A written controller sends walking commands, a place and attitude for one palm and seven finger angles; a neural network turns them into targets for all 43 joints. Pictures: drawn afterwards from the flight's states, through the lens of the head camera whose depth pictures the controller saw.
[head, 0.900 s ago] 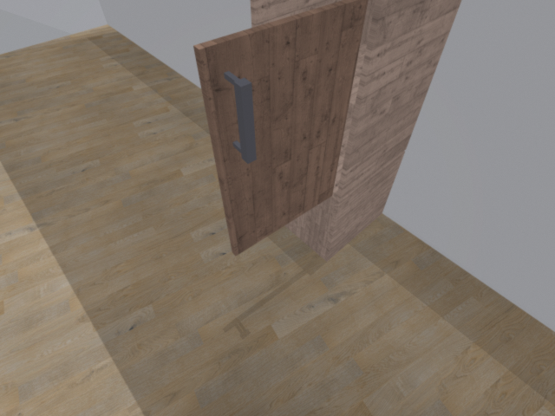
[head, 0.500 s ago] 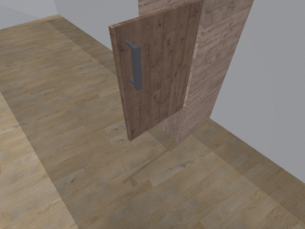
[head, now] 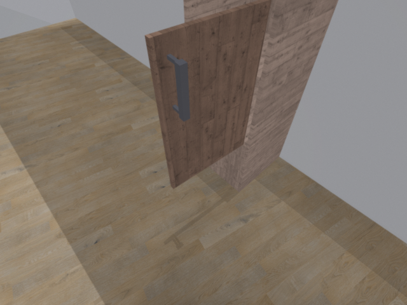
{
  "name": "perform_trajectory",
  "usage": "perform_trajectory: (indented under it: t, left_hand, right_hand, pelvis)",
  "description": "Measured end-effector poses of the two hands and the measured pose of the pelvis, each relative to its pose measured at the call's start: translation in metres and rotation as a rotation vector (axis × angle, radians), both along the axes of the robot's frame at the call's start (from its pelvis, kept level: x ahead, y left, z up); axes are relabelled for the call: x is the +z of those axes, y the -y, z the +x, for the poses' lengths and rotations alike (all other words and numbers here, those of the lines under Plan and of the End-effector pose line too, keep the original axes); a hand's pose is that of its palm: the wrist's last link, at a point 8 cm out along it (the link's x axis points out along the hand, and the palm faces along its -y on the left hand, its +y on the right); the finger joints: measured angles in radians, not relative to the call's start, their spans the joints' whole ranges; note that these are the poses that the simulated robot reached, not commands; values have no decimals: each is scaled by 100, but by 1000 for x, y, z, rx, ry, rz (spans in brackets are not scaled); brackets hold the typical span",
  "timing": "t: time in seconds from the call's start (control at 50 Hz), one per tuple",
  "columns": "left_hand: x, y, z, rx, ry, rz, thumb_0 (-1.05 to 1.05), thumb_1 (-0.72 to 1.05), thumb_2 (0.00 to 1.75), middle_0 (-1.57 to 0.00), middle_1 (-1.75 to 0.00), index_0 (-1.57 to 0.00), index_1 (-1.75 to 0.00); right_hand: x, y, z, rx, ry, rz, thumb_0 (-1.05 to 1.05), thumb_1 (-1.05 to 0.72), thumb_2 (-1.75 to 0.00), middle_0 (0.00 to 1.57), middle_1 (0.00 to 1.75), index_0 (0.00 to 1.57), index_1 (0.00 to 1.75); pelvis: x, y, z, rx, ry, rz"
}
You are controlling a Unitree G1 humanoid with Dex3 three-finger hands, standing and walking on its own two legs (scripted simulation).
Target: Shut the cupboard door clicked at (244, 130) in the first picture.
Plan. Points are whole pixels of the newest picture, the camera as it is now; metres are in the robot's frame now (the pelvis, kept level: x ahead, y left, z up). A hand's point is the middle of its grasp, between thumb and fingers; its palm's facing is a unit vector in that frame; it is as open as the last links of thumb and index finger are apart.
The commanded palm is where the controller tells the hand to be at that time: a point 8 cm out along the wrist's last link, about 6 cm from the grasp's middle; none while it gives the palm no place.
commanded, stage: walk to a spot facing it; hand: left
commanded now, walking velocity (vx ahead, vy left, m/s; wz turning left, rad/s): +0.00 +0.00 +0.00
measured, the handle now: (178, 89) +0.58 +0.10 +0.11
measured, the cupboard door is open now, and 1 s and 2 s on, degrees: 85 85 85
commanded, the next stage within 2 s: none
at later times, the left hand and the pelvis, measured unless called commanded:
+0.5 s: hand out of the picture +0.05 +0.18 -0.18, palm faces -0.14 -0.96 -0.25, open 7.4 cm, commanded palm none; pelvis -0.03 -0.01 -0.02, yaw -12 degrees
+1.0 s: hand out of the picture +0.09 +0.16 -0.18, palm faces -0.36 -0.90 -0.24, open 7.4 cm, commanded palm none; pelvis -0.02 -0.02 -0.01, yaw -27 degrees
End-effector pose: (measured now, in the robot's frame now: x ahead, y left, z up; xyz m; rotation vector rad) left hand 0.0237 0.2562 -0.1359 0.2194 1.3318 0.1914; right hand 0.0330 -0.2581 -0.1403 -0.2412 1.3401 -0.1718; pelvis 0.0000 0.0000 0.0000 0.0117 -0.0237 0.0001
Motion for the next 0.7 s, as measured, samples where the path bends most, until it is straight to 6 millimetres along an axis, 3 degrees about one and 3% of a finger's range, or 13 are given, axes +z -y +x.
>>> perform_trajectory:
  t: [0.22,0.42,0.56,0.7]
  left_hand:
    - [-5,4,2,-19,-28,-8,0,91,90,-20,-30,-20,-30]
    - [-15,16,18,-110,-36,-30,0,91,90,-20,-30,-20,-30]
    - [-9,38,40,-193,35,7,0,91,90,-20,-30,-20,-30]
    - [2,57,40,-247,2,21,0,91,90,-20,-30,-20,-30]
  right_hand:
    - [-1,-2,-1,-52,29,-10,0,-91,-90,20,30,20,30]
    - [-16,-7,-39,-164,36,14,0,-91,-90,20,30,20,30]
    - [-36,13,-72,-238,21,52,1,-91,-90,20,30,20,30]
    - [-18,37,-72,-310,52,38,1,-91,-90,20,30,20,30]
  pelvis:
    - [-3,-1,-2,-57,-7,-6]
    - [-15,2,-18,-162,-14,17]
    - [-25,22,-32,-229,-11,17]
    - [-10,35,-35,-297,-25,31]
